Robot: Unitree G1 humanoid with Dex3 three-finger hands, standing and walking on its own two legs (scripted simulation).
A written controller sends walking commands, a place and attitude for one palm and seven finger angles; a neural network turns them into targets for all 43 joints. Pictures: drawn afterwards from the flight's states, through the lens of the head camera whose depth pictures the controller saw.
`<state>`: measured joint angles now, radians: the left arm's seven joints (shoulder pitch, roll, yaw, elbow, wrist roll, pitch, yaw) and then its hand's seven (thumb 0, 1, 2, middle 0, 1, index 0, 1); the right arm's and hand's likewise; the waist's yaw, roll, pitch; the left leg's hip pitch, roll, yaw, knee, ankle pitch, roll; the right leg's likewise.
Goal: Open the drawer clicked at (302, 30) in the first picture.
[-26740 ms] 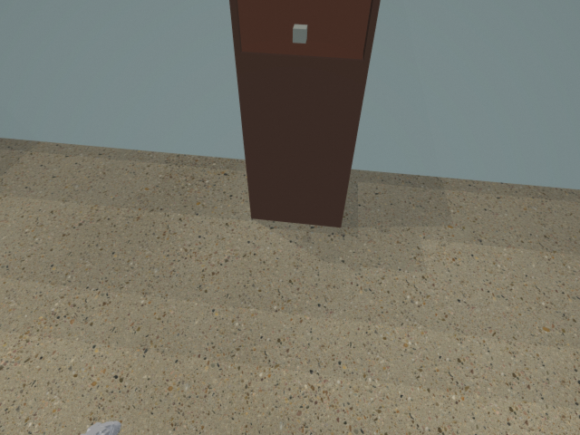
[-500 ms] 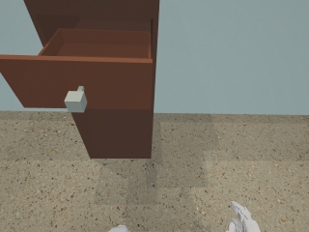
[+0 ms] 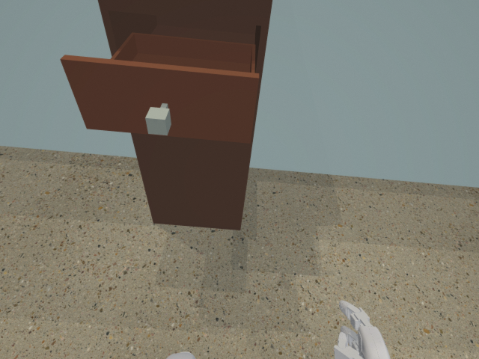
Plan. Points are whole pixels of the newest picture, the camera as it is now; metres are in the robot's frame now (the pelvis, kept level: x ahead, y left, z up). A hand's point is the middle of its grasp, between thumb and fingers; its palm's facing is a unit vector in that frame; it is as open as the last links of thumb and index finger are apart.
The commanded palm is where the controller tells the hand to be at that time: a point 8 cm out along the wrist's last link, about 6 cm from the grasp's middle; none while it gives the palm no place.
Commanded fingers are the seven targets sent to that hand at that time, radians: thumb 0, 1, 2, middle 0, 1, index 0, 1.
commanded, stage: stop stepping back and stand still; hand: left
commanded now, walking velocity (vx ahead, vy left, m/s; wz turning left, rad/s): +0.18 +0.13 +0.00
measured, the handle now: (161, 115) +0.54 +0.22 +0.12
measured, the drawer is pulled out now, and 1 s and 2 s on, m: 0.28 0.28 0.28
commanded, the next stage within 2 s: let the arm hang, fingers relaxed in 0.46 s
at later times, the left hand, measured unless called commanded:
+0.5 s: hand out of the picture +0.18 +0.24 +0.32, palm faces +0.60 -0.70 -0.38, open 7.4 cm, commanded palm +0.12 +0.29 +0.29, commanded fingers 0.00 0.90 0.90 -0.20 -0.30 -0.20 -0.30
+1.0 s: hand out of the picture -0.08 +0.22 -0.17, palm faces +0.07 -0.97 -0.22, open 7.0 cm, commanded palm none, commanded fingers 0.00 0.90 0.90 -0.20 -0.30 -0.20 -0.30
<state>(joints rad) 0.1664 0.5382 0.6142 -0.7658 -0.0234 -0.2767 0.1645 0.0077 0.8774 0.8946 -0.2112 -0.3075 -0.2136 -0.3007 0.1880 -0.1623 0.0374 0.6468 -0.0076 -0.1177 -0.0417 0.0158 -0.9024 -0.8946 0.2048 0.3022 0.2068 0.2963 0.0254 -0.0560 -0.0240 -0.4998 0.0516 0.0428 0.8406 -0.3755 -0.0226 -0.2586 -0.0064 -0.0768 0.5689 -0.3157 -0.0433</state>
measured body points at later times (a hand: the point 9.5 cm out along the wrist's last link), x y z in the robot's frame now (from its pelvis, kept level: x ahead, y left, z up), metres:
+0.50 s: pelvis -0.01 +0.01 +0.00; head -0.01 +0.02 +0.45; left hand +0.14 +0.28 +0.34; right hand +0.13 -0.22 -0.09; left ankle +0.00 +0.13 -0.73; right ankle -0.01 -0.10 -0.73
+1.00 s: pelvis -0.04 +0.01 +0.00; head -0.01 +0.03 +0.45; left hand -0.08 +0.27 -0.15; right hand -0.03 -0.26 -0.13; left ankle +0.00 +0.13 -0.73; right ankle +0.01 -0.11 -0.73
